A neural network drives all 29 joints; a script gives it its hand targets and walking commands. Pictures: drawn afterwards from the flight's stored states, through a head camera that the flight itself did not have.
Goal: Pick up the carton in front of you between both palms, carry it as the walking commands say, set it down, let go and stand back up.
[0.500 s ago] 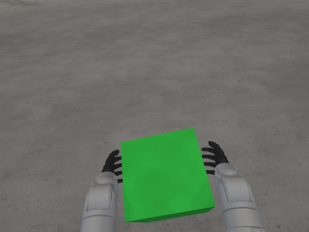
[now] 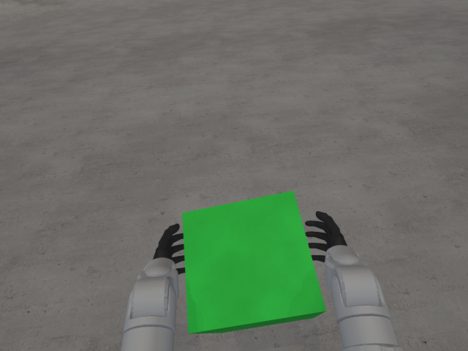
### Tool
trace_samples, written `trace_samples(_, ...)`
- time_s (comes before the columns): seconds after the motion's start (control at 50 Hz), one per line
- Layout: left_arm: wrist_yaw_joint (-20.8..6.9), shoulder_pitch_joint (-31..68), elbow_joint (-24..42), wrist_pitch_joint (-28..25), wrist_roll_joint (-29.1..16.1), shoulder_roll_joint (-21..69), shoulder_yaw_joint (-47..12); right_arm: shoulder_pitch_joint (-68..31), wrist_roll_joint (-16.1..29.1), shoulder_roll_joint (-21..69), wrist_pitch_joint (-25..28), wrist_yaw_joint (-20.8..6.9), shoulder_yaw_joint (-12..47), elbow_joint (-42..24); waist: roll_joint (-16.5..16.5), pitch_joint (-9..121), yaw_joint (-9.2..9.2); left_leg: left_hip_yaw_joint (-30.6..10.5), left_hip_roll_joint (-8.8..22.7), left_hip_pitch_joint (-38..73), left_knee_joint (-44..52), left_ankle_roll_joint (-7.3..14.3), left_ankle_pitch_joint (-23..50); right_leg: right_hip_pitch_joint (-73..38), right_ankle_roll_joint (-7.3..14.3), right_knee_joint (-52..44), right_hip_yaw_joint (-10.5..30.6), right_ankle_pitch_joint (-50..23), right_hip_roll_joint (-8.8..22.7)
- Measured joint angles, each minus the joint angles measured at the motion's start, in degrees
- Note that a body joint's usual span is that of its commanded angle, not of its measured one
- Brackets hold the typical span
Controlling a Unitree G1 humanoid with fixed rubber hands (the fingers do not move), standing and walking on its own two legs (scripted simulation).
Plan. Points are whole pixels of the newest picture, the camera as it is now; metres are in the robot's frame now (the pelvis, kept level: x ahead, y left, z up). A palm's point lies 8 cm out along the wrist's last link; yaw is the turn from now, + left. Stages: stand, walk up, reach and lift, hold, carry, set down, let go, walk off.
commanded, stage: carry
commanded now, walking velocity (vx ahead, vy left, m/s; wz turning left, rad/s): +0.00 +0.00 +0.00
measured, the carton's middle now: (253, 270) +0.32 -0.01 -0.06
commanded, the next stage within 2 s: hold in 0.18 s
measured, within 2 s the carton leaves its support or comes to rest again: neither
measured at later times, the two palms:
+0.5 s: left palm (130, 293) +0.23 +0.20 +0.04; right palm (304, 254) +0.29 -0.09 +0.04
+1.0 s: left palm (176, 303) +0.29 +0.16 -0.13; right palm (303, 273) +0.35 -0.12 -0.13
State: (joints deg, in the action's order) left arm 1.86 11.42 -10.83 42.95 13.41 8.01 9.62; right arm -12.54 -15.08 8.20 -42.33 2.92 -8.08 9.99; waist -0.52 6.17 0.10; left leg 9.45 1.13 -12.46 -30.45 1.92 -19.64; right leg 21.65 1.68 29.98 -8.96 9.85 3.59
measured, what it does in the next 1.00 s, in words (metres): lowers itself, turning left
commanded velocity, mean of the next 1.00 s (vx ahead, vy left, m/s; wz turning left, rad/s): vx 0.00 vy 0.00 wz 0.00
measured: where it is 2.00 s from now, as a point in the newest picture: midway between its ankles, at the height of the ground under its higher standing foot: outside the picture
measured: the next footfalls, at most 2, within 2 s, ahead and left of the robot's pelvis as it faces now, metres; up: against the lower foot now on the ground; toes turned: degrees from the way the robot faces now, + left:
none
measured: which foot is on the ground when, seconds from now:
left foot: down 0.00-1.00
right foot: down 0.00-1.00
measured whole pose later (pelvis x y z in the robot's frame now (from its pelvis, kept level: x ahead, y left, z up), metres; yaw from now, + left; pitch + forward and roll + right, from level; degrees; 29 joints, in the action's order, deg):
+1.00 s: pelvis -0.05 -0.05 -0.06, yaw +15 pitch +20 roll +1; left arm 2.6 36.7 -37.1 9.8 19.5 9.5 26.1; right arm -35.2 -21.7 10.1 -11.7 4.2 -27.5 30.3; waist -2.0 -4.7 -3.4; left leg -4.2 -3.9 -54.4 -54.4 -0.7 -20.2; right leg 57.9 0.9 52.4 1.8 14.7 -2.5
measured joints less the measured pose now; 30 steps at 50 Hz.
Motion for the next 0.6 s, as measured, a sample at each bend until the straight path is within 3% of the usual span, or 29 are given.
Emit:
trace_samples(0.24, 0.0, 0.0, -0.6, -0.5, 0.3, 0.0, -0.5, 0.5, 0.2, -0.1, 0.1, -0.2, -0.5, -0.3, 0.0, -0.9, -0.2, -0.2, 0.1, 1.1, 0.3, 0.1, -0.1, -1.5, 0.0, -0.9, -0.2, -0.3, -0.3)
trace_samples(0.32, -0.7, 0.1, -0.3, -1.6, 0.4, 0.0, -1.0, 2.6, 0.9, -0.4, 0.5, -0.2, 0.1, -3.3, -0.9, -5.3, -1.81, -3.7, -0.8, 5.1, 3.2, 0.4, 2.1, -7.3, -1.1, -5.1, 5.0, -3.8, -2.4)
trace_samples(0.38, -0.6, -0.5, 0.8, -1.9, 0.4, -0.1, -1.6, 3.8, 1.1, -0.6, 1.2, -0.7, 0.5, -4.0, -1.0, -6.8, -1.24, -6.0, -2.0, 7.3, 5.6, 0.5, 3.9, -10.3, -1.6, -7.0, 8.0, -3.6, -2.7)
trace_samples(0.48, -1.3, 2.6, -4.5, -3.4, 1.1, 0.5, 3.0, -0.7, -1.2, 0.1, 1.8, -1.6, -1.2, 2.3, -1.2, -8.8, 0.28, -9.0, -3.1, 8.0, 5.0, 0.5, 4.7, -12.5, -2.5, -6.7, 8.5, -1.8, -2.5)
trace_samples(0.54, -0.8, 6.4, -8.5, -5.1, 2.1, 1.4, 5.6, -5.9, -3.5, 1.4, 2.9, -0.9, -5.5, 6.3, -1.4, -10.9, -0.81, -11.2, -3.8, 6.9, 2.4, 0.4, 4.4, -12.4, -2.3, -4.6, 8.8, -0.8, -2.8)
trace_samples(0.6, -1.5, 12.2, -15.6, -8.2, 4.5, 2.9, 11.1, -11.9, -8.0, 3.4, 5.3, -0.9, -12.9, 11.6, -1.6, -11.7, -3.5, -13.7, -4.8, 4.1, -0.8, 0.2, 3.9, -10.7, -2.3, -1.7, 10.2, 0.4, -4.0)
